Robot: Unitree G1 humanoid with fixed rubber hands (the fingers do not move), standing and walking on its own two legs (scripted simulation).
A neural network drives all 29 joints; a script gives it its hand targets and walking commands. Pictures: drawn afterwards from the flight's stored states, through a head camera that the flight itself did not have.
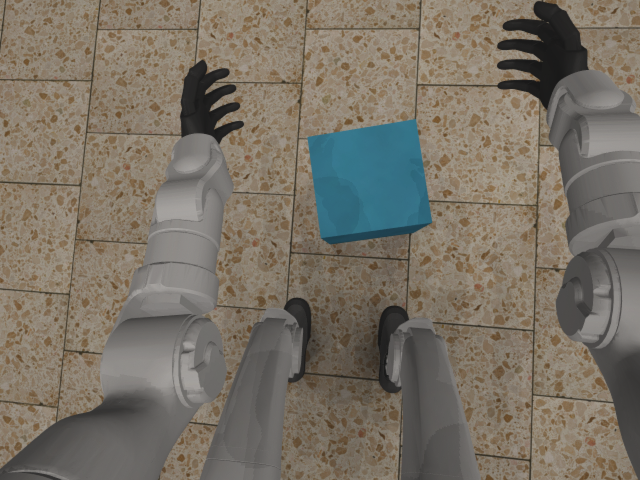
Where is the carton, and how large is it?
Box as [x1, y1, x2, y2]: [307, 119, 431, 243]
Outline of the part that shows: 415,119 307,137 321,238 329,243 336,243 409,233 431,222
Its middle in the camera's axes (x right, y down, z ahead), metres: +0.11 -0.10 +0.86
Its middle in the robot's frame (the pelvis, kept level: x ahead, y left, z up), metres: +0.50 -0.02 -0.52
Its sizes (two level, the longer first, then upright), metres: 0.210 0.200 0.250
